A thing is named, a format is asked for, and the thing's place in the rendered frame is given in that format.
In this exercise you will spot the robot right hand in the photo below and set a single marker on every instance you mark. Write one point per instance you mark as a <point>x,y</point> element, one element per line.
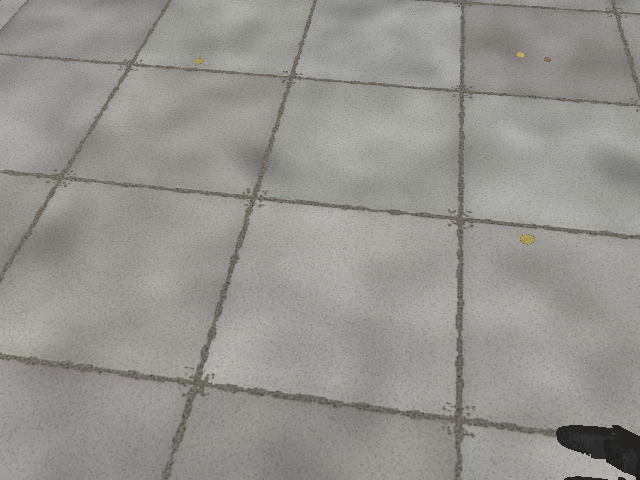
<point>620,447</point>

